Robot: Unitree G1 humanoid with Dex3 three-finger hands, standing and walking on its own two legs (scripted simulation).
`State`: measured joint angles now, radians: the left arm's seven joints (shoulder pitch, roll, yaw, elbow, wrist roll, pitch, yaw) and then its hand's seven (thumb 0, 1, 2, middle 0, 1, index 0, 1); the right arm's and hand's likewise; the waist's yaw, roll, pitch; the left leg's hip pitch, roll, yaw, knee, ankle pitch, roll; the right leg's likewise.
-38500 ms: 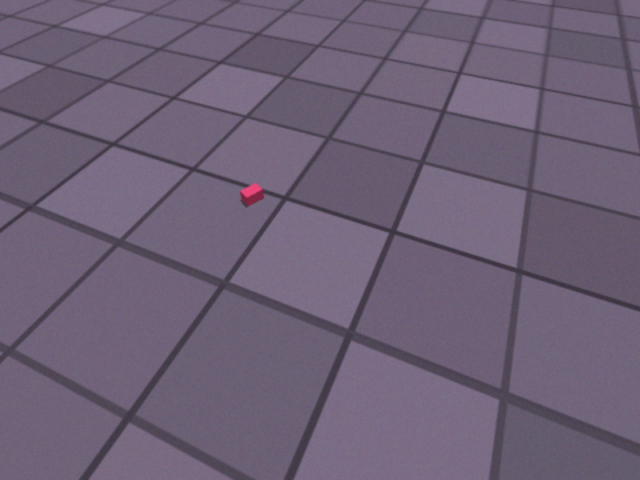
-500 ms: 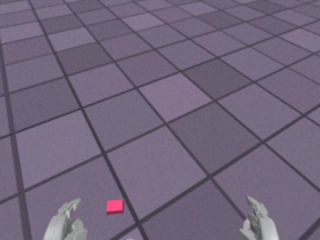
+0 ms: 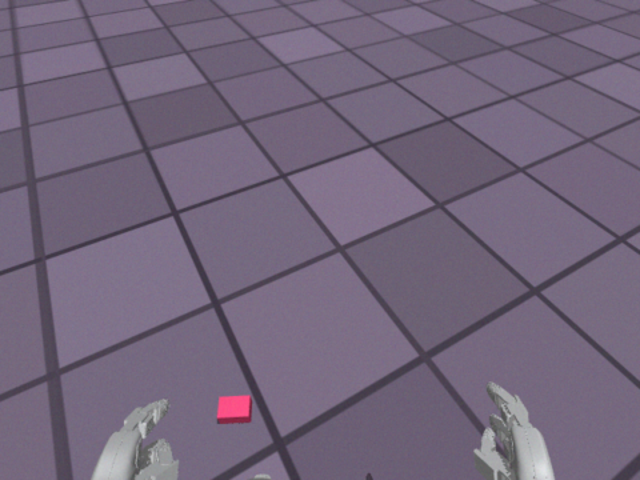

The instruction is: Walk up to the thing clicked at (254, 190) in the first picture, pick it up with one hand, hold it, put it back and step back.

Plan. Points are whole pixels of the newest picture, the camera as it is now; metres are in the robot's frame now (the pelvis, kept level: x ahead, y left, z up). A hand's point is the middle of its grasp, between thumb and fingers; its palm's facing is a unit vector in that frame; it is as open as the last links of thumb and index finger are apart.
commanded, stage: home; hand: left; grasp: from above
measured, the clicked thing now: (235, 409) +0.43 +0.24 -0.69
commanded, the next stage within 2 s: stand in 1.48 s
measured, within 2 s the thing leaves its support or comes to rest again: neither
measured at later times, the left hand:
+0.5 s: hand (169, 470) +0.16 +0.18 -0.04, palm faces +0.04 -0.98 -0.21, open 7.4 cm
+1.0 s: hand (174, 459) +0.17 +0.18 -0.04, palm faces +0.04 -0.98 -0.21, open 7.4 cm
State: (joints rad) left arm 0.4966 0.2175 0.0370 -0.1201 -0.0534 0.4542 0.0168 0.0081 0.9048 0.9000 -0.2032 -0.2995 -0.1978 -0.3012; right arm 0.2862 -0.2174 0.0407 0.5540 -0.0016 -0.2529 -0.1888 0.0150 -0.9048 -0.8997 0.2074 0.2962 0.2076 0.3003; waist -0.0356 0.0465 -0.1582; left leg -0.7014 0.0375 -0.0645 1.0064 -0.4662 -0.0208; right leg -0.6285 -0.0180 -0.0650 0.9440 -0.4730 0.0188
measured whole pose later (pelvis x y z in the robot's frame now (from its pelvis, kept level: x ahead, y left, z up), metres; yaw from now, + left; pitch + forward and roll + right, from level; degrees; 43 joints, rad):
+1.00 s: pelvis +0.01 +0.00 +0.00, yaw +0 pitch +10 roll -3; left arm 0.50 0.23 0.03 -0.14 -0.06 0.46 0.02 0.01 0.90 0.90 -0.20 -0.30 -0.20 -0.30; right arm 0.29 -0.22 0.03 0.55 0.00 -0.25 -0.19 0.02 -0.90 -0.90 0.21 0.30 0.21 0.30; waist -0.04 0.05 -0.17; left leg -0.70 0.04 -0.06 1.02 -0.49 -0.02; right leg -0.63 -0.02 -0.06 0.95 -0.49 0.02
